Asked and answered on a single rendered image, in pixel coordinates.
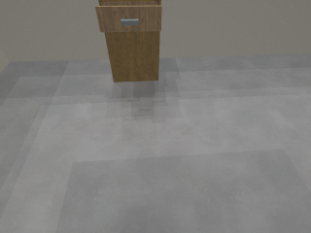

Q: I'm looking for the handle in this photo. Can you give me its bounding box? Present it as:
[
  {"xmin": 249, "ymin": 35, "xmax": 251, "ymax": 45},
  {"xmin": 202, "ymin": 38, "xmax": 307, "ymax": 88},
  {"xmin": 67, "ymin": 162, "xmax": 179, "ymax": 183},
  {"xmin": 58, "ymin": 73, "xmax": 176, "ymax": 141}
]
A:
[{"xmin": 121, "ymin": 18, "xmax": 139, "ymax": 25}]

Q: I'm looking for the cabinet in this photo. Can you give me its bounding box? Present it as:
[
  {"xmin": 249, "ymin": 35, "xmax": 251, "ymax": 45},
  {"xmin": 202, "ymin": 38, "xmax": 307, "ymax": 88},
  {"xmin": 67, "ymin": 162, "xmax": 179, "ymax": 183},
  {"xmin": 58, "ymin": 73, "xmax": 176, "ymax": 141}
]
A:
[{"xmin": 98, "ymin": 0, "xmax": 161, "ymax": 83}]

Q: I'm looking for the drawer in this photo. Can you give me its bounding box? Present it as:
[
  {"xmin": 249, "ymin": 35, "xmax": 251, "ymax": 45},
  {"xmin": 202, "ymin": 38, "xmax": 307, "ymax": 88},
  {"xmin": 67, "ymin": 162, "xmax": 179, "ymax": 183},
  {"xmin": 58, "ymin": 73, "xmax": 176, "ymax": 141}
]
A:
[{"xmin": 95, "ymin": 1, "xmax": 162, "ymax": 33}]

